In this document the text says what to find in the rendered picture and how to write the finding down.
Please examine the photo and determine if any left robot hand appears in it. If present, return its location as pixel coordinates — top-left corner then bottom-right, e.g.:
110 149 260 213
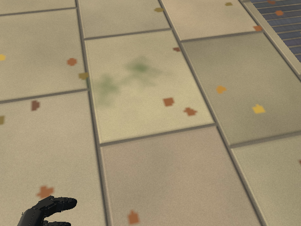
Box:
17 196 77 226

